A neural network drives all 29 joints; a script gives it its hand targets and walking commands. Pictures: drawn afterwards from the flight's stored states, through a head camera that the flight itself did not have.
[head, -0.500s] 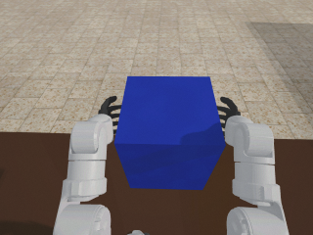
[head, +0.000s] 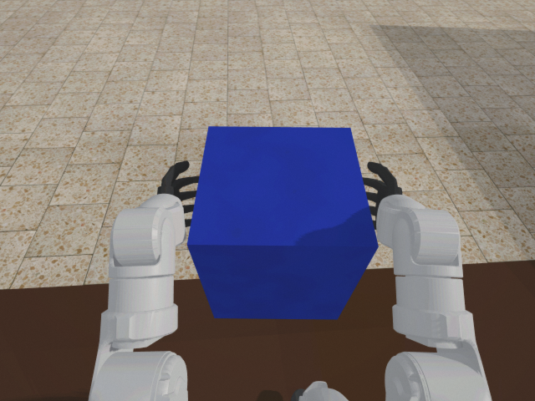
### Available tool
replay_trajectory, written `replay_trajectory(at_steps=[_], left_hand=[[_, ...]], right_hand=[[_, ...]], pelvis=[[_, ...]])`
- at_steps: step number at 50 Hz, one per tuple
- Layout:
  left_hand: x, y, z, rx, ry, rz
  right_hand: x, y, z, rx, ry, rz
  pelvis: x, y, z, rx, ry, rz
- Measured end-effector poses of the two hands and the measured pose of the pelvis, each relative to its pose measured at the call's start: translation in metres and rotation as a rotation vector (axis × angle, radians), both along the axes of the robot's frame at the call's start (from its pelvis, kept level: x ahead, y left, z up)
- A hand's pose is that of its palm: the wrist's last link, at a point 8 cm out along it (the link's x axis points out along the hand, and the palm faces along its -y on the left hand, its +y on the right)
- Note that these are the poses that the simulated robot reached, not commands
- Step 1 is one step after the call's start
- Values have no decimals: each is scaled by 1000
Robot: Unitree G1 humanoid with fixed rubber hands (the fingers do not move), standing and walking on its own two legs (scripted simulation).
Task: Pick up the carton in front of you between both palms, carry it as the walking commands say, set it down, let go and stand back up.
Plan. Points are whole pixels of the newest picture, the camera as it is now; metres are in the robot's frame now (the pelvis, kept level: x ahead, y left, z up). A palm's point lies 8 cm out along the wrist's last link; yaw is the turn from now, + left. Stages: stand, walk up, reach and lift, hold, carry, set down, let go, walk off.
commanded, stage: carry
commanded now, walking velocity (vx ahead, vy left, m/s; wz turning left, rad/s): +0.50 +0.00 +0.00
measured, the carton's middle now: (277, 229) +0.38 -0.02 +0.05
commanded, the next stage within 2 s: none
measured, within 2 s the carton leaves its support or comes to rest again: neither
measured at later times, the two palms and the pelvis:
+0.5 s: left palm (190, 108) +0.64 +0.14 +0.10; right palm (339, 106) +0.65 -0.16 +0.09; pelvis +0.29 -0.02 -0.02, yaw +0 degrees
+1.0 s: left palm (202, 49) +0.95 +0.14 +0.07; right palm (315, 50) +0.93 -0.16 +0.08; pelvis +0.58 +0.01 -0.04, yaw -1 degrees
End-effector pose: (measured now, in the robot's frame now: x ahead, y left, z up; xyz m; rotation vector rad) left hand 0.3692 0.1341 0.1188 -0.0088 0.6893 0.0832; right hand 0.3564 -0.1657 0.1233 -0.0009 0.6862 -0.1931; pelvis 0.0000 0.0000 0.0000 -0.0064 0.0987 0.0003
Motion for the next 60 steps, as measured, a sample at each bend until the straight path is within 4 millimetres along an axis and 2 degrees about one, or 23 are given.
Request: replay_trajectory(at_steps=[3, 6, 10, 13, 17, 21, 28, 32, 34, 39, 43, 48, 53, 56, 58, 60], left_hand=[[43, -10, -3, 13, -7, 5], [81, -15, -13, 47, -3, 22], [109, -11, -39, 61, 100, 51], [128, -7, -48, 61, 140, 71], [168, -3, -44, 59, 119, 88], [215, -1, -33, 54, 71, 91], [313, 11, -17, 47, -7, 77], [376, 23, -30, 30, -18, 54], [404, 25, -43, 15, 9, 35], [455, 18, -65, 28, 117, -22], [498, 14, -65, 28, 113, -38], [557, 11, -53, 7, 56, -20], [620, 4, -45, -3, 16, 0], [663, -5, -50, 4, 17, 4], [691, -11, -57, 20, 21, 10], [714, -14, -66, 48, 37, 17]], right_hand=[[44, -10, -6, 5, -7, 10], [91, -16, -23, 18, -3, 41], [131, -12, -48, 18, 100, 86], [159, -7, -56, 10, 140, 115], [202, -3, -53, 15, 119, 125], [247, -1, -44, 28, 70, 112], [340, 11, -26, 32, -7, 88], [398, 23, -32, 3, -16, 74], [420, 25, -41, -23, 10, 63], [455, 18, -66, -23, 121, 21], [492, 15, -66, -17, 117, 1], [552, 12, -53, -9, 57, -7], [620, 4, -44, 0, 16, -4], [663, -5, -52, 2, 17, 2], [694, -11, -62, 9, 22, 15], [723, -15, -76, 20, 39, 35]], pelvis=[[47, -9, -14, 15, -10, 6], [90, -18, -33, 20, -25, 12], [127, -27, -29, 21, -29, 8], [154, -33, -22, 28, -27, 10], [192, -35, -17, 33, -17, 9], [235, -32, -14, 35, -9, 3], [329, -16, -26, 14, -5, -12], [394, -3, -51, -9, -29, -25], [416, 0, -56, 8, -31, -21], [463, 12, -47, -12, -30, -17], [500, 16, -41, -19, -20, -18], [553, 14, -38, -19, -6, -12], [619, 3, -43, -9, 1, -3], [666, -6, -54, 5, -4, 3], [699, -12, -66, 16, -19, 12], [724, -16, -73, 0, -22, 12]])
